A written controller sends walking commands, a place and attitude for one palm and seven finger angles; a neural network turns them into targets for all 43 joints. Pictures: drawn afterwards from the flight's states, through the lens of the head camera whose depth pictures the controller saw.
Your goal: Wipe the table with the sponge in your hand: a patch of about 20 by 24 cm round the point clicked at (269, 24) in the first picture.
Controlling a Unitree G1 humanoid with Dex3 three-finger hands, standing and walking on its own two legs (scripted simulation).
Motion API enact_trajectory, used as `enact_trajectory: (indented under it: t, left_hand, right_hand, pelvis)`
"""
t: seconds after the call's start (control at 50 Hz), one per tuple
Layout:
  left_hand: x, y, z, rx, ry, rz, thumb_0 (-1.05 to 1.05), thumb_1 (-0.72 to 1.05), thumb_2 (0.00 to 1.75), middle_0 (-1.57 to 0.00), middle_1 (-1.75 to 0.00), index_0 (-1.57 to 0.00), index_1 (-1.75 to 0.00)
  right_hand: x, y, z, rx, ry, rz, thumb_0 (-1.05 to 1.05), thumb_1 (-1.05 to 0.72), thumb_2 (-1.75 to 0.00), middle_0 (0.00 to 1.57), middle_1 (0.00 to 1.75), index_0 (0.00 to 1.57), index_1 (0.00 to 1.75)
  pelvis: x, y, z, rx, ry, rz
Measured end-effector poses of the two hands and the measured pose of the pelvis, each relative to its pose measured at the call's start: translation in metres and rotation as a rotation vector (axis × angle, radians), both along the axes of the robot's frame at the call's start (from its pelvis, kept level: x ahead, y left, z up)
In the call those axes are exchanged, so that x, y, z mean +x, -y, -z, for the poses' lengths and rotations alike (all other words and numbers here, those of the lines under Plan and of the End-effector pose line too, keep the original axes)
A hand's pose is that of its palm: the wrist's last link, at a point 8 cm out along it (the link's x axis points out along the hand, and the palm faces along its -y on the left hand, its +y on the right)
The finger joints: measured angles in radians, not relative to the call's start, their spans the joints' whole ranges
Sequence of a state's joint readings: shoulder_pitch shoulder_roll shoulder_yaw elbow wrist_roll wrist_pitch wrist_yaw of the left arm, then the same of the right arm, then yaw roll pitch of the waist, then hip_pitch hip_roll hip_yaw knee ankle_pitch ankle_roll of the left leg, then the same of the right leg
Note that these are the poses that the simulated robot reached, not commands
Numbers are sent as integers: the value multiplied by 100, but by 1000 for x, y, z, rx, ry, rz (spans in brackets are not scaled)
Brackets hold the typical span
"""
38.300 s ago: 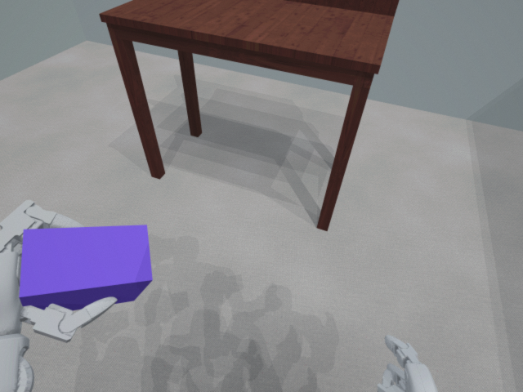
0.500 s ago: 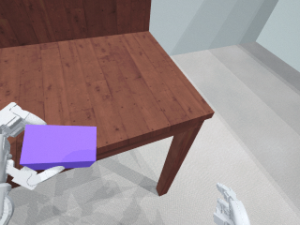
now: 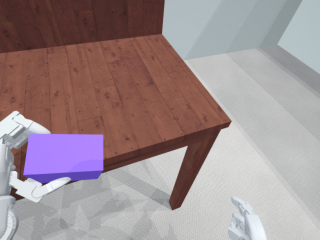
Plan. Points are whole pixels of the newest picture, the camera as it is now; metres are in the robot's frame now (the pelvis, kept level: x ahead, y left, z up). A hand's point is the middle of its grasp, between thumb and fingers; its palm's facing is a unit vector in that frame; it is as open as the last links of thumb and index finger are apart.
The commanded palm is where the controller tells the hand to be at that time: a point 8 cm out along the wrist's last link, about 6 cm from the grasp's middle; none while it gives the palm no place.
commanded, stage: turn the palm down, sponge in hand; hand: left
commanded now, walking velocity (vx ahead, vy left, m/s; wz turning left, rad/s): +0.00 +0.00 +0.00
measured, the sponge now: (79, 159) +0.23 +0.19 +0.13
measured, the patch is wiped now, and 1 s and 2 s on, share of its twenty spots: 0.05 0.05 0.05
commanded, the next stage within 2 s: none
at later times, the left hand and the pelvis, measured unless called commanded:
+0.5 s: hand (32, 154) +0.21 +0.24 +0.18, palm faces +0.49 -0.61 -0.62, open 10.8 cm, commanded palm +0.16 +0.26 +0.22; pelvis -0.01 -0.06 -0.01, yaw +4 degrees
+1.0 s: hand (19, 144) +0.21 +0.26 +0.20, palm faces +0.39 -0.37 -0.84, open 10.8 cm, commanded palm +0.17 +0.27 +0.26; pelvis +0.00 -0.03 -0.01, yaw +3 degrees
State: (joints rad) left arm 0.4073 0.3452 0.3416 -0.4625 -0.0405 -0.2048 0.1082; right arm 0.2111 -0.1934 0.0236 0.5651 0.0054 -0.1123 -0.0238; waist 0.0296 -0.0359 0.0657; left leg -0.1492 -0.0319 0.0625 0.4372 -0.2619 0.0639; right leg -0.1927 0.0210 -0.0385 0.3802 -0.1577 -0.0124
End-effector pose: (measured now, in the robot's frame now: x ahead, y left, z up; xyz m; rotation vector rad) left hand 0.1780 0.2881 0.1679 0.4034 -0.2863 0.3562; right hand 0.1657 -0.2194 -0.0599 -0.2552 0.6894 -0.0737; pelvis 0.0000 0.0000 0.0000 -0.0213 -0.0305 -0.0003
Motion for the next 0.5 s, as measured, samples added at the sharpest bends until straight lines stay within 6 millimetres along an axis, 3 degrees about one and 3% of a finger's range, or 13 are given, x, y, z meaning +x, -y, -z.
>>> enact_trajectory:
  t: [0.08, 0.16, 0.26, 0.36, 0.5]
  left_hand:
    - [16, -14, -32, 175, 60, 2, -1, -61, 96, -76, -135, -72, -139]
    - [22, -27, -44, 88, -1, -91, -1, -61, 96, -76, -135, -72, -139]
    - [10, 1, -27, 131, -164, -95, -1, -61, 97, -75, -136, -71, -140]
    - [-11, 26, -37, 241, -106, -129, -1, -61, 97, -75, -136, -71, -141]
    - [-17, 21, -43, 273, -188, -259, -1, -61, 97, -76, -135, -72, -140]
  right_hand:
    - [-1, -6, 12, -33, -50, -140, 1, -90, -90, 20, 30, 20, 30]
    - [1, -3, 27, 28, -79, -166, 1, -90, -90, 20, 30, 20, 30]
    - [9, 6, 32, 75, -45, -155, 1, -90, -90, 20, 30, 20, 30]
    - [19, 18, 28, 52, -28, -165, 1, -90, -90, 20, 30, 20, 30]
    - [34, 39, 30, 32, -37, -141, 1, -90, -90, 20, 30, 20, 30]
  pelvis:
    - [-4, 6, 5, 17, -10, -66]
    - [-5, 10, 6, 28, -14, -45]
    - [-8, 18, 9, 31, -3, -42]
    - [-11, 35, 11, 37, -3, -57]
    - [-12, 56, 11, 27, 16, -79]
